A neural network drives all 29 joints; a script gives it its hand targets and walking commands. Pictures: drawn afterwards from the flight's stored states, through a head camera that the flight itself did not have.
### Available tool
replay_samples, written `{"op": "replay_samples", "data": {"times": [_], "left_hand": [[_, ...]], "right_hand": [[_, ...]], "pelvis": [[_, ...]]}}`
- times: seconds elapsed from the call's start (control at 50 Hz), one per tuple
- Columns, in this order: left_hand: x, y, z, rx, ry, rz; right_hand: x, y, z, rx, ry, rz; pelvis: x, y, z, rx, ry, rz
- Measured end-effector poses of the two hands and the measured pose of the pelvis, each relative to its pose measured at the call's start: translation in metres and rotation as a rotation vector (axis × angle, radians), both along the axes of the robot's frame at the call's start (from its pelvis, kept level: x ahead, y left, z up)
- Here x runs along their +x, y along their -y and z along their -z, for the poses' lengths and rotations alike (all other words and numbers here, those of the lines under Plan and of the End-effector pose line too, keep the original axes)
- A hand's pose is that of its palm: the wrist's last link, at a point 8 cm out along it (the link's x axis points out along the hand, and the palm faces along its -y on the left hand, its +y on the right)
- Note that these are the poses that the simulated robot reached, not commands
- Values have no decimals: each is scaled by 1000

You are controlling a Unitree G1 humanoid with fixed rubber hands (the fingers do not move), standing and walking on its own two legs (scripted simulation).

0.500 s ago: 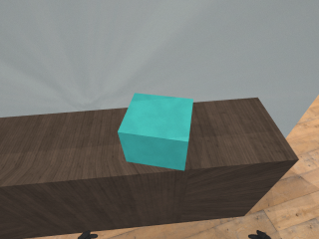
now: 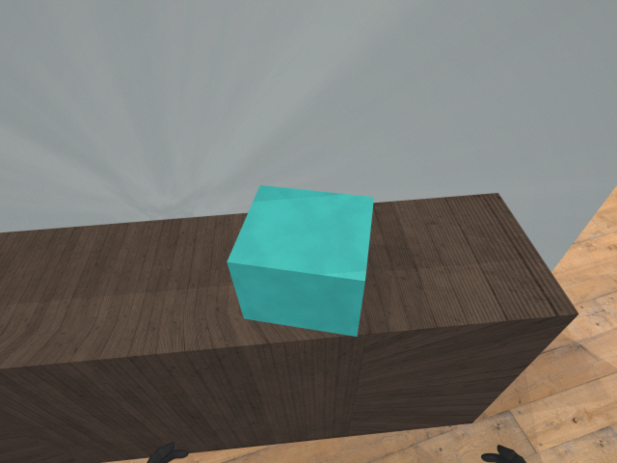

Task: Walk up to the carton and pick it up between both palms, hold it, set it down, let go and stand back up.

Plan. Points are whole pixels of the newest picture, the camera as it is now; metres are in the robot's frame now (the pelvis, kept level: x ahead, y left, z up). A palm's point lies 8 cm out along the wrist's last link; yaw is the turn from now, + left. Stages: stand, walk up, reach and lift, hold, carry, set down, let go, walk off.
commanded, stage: walk up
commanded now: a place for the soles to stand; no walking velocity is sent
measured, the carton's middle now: (307, 259) +0.47 +0.04 -0.04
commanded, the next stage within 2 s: stand in 1.68 s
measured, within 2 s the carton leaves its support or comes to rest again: neither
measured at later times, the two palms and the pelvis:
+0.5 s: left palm out of the picture +0.06 +0.28 -0.10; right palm out of the picture +0.09 -0.24 -0.10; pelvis +0.00 +0.01 +0.00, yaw +3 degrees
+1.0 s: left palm out of the picture +0.09 +0.31 -0.09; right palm (476, 448) +0.19 -0.19 -0.09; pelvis +0.05 +0.05 +0.00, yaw +4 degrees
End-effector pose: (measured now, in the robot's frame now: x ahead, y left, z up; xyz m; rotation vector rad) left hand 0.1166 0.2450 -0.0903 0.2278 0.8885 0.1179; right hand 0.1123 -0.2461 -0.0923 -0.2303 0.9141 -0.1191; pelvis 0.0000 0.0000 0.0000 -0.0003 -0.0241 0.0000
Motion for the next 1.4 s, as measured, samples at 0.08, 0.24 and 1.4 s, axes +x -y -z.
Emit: {"op": "replay_samples", "data": {"times": [0.08,0.24,1.4], "left_hand": [[-2,-2,0,10,1,3],[-7,-25,-4,45,35,-23],[9,-83,9,8,-116,-44]], "right_hand": [[0,0,0,-4,-4,-11],[-3,0,-2,-37,-4,-41],[56,-71,4,-6,-52,-14]], "pelvis": [[-1,-1,0,-3,1,-9],[-9,-9,5,-7,13,-36],[61,-74,-2,-7,14,-18]]}}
